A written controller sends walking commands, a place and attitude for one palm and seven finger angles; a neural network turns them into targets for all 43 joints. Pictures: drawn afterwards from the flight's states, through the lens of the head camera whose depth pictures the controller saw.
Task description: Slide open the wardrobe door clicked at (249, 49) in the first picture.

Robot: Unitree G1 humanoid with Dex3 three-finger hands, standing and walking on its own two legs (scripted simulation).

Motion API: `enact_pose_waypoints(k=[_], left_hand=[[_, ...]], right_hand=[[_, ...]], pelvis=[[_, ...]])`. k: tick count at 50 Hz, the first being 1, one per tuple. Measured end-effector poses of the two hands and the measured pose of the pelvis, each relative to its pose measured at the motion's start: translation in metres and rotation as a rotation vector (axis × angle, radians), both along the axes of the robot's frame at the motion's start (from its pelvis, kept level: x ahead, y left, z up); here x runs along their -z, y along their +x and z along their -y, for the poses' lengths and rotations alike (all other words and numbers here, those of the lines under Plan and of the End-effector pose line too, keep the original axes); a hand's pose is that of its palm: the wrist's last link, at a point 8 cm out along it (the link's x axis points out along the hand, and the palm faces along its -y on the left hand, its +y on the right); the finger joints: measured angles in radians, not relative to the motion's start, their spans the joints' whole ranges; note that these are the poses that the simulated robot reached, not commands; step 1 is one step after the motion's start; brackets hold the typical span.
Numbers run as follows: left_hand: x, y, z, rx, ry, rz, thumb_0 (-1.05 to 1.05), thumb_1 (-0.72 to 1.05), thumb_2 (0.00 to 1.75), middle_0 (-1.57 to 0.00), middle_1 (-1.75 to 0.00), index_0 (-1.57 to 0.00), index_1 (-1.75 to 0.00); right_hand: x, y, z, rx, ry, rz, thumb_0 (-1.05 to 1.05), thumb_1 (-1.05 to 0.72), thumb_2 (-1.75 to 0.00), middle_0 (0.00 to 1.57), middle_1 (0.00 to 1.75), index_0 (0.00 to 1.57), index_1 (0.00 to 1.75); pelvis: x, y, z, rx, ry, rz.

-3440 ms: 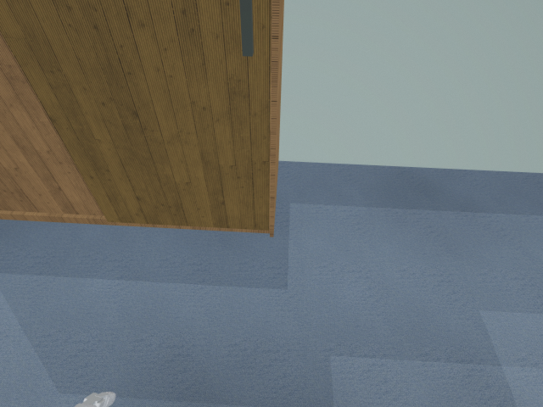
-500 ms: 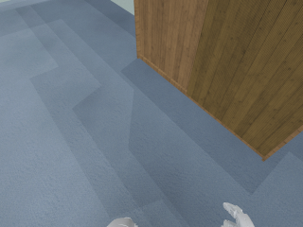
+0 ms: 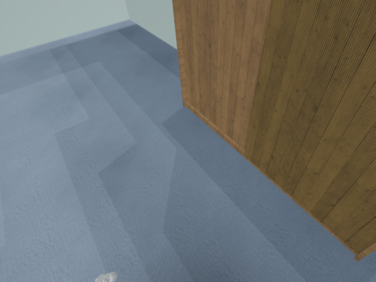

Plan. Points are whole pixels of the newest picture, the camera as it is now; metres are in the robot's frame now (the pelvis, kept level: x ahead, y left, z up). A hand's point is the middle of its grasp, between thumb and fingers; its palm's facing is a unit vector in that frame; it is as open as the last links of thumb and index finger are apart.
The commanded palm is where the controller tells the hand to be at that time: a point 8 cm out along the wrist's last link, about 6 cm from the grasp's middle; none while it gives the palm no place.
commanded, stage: turn to face it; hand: right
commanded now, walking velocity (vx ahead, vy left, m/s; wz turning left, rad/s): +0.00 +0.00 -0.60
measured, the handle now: out of the picture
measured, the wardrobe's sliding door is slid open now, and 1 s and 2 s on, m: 0.00 0.00 0.00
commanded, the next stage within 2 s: take the last steps up to it in 1.52 s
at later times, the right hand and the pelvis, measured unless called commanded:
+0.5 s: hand out of the picture +0.13 -0.17 -0.14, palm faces +0.26 +0.94 -0.23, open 7.4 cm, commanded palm none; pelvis +0.06 +0.02 +0.01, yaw -15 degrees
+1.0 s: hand out of the picture -0.06 -0.25 -0.18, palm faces +0.57 +0.78 -0.25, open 7.4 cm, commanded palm none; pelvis +0.03 -0.03 +0.00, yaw -33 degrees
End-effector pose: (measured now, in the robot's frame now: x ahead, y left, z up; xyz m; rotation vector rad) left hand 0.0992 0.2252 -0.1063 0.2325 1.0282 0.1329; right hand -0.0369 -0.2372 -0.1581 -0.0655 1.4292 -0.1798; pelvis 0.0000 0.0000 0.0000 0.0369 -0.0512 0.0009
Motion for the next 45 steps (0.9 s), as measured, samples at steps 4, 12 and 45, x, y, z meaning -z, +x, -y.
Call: enact_pose_waypoints(k=[4,12,45], left_hand=[[-0.001,-0.022,0.002,-0.073,0.018,-0.106,-0.01,0.94,0.90,-0.20,-0.30,-0.21,-0.30],[0.012,-0.065,0.009,-0.086,-0.021,-0.366,0.00,0.93,0.90,-0.20,-0.30,-0.21,-0.30],[-0.008,0.187,0.069,0.518,0.111,-0.014,0.01,0.91,0.90,-0.20,-0.30,-0.20,-0.30]], right_hand=[[-0.011,0.046,0.004,-0.013,0.003,0.068,0.01,-0.91,-0.90,0.19,0.29,0.20,0.30],[-0.021,0.112,0.002,0.027,-0.024,0.178,0.00,-0.93,-0.90,0.19,0.29,0.20,0.30],[-0.001,-0.044,0.028,0.468,-0.116,0.048,0.00,-0.91,-0.90,0.20,0.29,0.20,0.30]], pelvis=[[-0.011,0.019,0.010,0.018,-0.006,-0.012],[-0.014,0.043,0.010,0.098,-0.016,-0.028],[0.009,0.034,0.019,0.513,-0.013,-0.056]])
